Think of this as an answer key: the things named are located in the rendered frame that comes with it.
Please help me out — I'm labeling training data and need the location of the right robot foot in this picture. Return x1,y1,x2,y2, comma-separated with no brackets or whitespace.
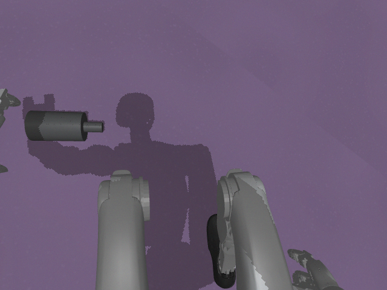
207,214,236,289

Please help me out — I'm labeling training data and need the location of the right robot hand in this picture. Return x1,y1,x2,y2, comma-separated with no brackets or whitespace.
287,249,339,290

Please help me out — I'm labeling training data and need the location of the bottle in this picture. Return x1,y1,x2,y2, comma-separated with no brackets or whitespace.
25,111,103,141

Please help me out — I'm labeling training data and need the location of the left robot hand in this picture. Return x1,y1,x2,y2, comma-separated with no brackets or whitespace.
0,89,21,173

